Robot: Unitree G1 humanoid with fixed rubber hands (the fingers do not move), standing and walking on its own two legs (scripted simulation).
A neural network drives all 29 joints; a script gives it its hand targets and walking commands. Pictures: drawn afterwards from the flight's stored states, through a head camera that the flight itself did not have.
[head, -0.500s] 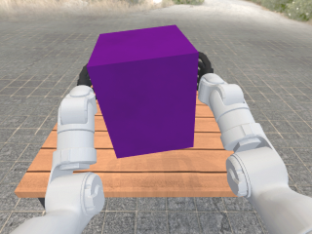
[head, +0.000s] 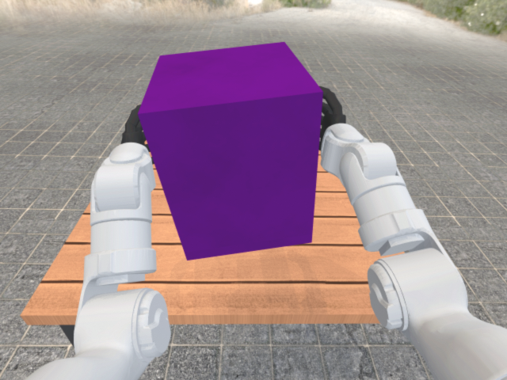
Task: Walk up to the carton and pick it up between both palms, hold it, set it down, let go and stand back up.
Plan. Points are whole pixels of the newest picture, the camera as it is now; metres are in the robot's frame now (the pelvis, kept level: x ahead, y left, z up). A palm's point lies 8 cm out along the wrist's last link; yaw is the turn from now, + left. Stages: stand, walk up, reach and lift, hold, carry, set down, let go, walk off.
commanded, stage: hold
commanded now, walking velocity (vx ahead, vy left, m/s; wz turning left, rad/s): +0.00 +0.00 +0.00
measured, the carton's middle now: (236, 149) +0.39 +0.00 +0.23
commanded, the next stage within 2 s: none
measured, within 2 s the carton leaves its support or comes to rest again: neither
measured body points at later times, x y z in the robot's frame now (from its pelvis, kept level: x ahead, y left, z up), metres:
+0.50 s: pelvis +0.00 +0.00 +0.00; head -0.08 +0.02 +0.44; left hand +0.38 +0.15 +0.24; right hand +0.38 -0.15 +0.26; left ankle +0.01 +0.12 -0.74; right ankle +0.01 -0.11 -0.74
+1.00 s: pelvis +0.00 +0.00 +0.00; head -0.09 +0.02 +0.44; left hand +0.38 +0.15 +0.24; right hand +0.38 -0.14 +0.27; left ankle +0.01 +0.12 -0.74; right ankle +0.01 -0.11 -0.74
